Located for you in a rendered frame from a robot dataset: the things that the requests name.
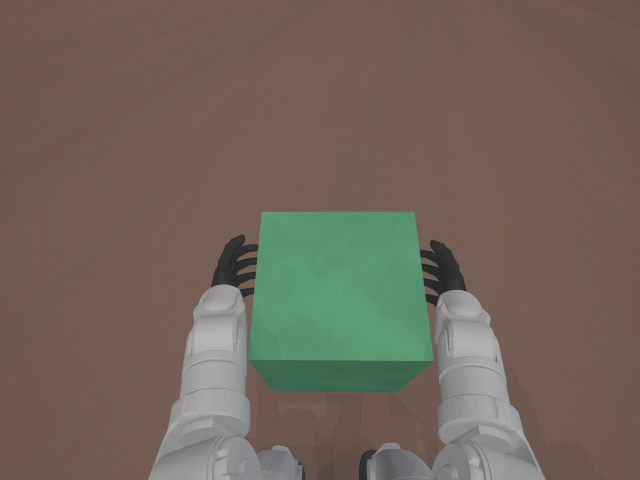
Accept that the left robot thigh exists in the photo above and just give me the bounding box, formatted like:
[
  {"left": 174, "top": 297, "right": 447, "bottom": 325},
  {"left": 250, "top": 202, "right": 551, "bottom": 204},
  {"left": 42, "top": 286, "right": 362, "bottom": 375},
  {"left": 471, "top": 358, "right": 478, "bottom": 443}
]
[{"left": 256, "top": 450, "right": 302, "bottom": 480}]

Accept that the robot left shin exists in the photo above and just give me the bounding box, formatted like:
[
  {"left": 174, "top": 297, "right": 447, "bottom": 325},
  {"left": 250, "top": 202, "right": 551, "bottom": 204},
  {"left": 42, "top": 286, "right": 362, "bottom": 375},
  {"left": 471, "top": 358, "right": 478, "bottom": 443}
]
[{"left": 271, "top": 446, "right": 294, "bottom": 458}]

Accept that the carton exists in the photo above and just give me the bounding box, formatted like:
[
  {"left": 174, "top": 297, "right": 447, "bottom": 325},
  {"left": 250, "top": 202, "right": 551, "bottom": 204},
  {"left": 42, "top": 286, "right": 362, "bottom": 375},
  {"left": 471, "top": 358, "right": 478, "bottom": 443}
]
[{"left": 248, "top": 212, "right": 434, "bottom": 393}]

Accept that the robot right hand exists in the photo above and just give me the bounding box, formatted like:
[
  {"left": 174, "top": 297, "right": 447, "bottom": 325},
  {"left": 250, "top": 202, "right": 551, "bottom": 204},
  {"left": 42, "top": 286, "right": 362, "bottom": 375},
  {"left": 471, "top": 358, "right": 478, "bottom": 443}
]
[{"left": 420, "top": 240, "right": 467, "bottom": 306}]

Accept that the right robot upper arm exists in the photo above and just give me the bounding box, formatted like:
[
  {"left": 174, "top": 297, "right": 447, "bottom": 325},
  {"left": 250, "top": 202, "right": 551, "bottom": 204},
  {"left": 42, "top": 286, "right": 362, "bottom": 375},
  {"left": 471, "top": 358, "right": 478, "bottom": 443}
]
[{"left": 430, "top": 440, "right": 546, "bottom": 480}]

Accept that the robot left hand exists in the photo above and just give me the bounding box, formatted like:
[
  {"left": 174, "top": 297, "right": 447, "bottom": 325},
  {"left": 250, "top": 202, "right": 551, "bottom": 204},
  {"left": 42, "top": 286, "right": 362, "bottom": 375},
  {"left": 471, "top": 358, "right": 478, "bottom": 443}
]
[{"left": 211, "top": 234, "right": 259, "bottom": 298}]

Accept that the left robot upper arm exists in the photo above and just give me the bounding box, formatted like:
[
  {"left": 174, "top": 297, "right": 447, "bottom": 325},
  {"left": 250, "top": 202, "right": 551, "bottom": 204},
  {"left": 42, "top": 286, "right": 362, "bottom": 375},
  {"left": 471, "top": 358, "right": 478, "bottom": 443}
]
[{"left": 148, "top": 433, "right": 263, "bottom": 480}]

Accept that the left robot forearm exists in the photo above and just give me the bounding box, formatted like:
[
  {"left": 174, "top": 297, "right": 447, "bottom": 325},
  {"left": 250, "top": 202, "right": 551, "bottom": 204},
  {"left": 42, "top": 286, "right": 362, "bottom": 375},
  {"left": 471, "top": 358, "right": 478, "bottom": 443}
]
[{"left": 148, "top": 285, "right": 250, "bottom": 479}]

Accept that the right robot forearm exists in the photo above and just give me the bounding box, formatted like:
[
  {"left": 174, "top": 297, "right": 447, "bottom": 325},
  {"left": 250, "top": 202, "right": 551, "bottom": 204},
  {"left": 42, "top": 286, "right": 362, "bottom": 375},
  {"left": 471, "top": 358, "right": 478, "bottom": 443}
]
[{"left": 434, "top": 290, "right": 544, "bottom": 476}]

